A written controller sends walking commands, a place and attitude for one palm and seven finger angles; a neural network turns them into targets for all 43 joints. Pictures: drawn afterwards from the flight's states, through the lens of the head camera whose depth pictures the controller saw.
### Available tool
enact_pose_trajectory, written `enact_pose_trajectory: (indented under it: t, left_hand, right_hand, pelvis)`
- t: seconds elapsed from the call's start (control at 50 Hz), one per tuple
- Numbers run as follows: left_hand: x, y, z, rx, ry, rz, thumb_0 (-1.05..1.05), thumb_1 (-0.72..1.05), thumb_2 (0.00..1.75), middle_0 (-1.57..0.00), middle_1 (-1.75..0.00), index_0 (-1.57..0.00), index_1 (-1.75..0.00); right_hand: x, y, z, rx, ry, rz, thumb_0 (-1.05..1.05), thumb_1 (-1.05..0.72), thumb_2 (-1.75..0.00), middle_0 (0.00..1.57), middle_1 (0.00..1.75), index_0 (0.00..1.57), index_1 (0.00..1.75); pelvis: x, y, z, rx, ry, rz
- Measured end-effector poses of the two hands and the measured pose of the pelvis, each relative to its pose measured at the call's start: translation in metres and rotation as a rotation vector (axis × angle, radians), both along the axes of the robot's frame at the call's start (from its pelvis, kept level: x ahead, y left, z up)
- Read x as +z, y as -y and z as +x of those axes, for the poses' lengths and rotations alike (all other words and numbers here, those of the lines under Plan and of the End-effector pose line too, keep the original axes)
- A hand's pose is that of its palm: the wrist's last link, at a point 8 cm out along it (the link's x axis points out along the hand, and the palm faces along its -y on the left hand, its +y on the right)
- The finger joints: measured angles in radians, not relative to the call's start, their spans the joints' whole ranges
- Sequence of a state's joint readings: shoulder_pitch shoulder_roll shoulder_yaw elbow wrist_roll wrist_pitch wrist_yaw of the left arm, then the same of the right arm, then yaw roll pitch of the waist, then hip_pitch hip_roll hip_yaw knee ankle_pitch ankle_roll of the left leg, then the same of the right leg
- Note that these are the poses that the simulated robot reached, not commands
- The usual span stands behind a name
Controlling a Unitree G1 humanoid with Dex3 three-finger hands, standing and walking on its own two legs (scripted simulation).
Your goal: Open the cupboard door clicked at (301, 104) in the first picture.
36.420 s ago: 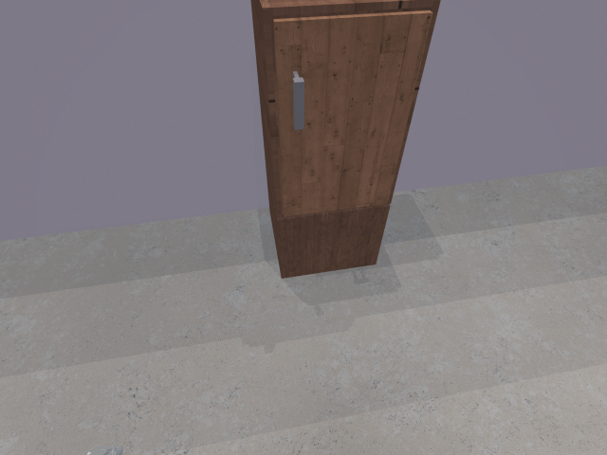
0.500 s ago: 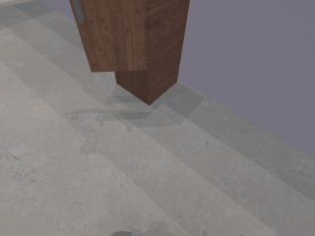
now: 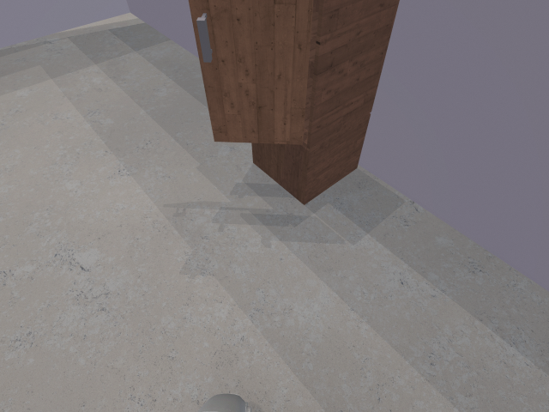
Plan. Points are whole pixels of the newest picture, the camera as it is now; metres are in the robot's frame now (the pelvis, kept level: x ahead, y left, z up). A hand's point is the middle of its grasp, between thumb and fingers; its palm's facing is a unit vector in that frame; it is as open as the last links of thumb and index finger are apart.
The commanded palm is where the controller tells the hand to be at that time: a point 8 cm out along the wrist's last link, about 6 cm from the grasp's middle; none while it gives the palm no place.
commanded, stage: take the last steps up to it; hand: left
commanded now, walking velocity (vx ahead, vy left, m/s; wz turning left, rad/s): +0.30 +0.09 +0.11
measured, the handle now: (206, 37) +1.09 +0.29 +0.03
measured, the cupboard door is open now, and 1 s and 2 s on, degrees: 46 46 46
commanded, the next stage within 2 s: come to a stop and stand still in 1.32 s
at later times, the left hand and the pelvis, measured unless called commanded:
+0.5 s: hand (142, 368) +0.21 +0.26 -0.16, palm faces +0.05 -0.98 -0.18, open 7.4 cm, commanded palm none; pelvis +0.14 +0.07 +0.00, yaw +1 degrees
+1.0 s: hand (153, 328) +0.29 +0.27 -0.19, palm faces +0.11 -0.98 -0.16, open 7.3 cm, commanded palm none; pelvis +0.33 +0.09 -0.01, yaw +1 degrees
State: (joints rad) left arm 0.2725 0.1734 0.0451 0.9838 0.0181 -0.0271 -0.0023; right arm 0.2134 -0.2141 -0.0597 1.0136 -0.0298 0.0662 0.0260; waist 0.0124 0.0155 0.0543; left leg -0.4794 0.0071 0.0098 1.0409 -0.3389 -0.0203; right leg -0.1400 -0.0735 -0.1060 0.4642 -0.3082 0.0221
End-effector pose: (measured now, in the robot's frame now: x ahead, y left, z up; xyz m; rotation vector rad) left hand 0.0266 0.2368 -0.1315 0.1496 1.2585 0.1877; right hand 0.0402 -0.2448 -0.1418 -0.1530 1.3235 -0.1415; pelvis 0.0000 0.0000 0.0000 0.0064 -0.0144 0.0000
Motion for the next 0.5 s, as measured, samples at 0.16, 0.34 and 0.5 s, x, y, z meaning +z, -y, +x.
enact_pose_trajectory:
  t: [0.16,0.34,0.5]
  left_hand:
    - [-0.013,-0.01,-0.036,0.093,-0.176,-0.081,0.01,0.9,0.9,-0.2,-0.3,-0.2,-0.3]
    - [-0.027,-0.06,0.021,0.075,-0.221,-0.072,0.01,0.91,0.9,-0.2,-0.3,-0.2,-0.3]
    - [0.0,-0.069,0.172,-0.019,0.042,-0.033,0.01,0.91,0.9,-0.19,-0.3,-0.2,-0.3]
  right_hand:
    - [0.013,-0.026,0.069,0.079,0.04,-0.032,0.01,-0.91,-0.9,0.19,0.29,0.2,0.3]
    - [0.006,-0.082,0.114,0.072,0.11,-0.041,0.0,-0.91,-0.9,0.19,0.29,0.2,0.3]
    - [0.004,-0.088,0.091,-0.008,-0.049,0.0,0.0,-0.93,-0.9,0.2,0.3,0.2,0.3]
  pelvis:
    - [0.001,-0.03,0.042,0.042,-0.015,0.014]
    - [-0.008,-0.066,0.088,0.023,-0.007,0.003]
    - [0.004,-0.07,0.137,0.018,-0.007,0.015]
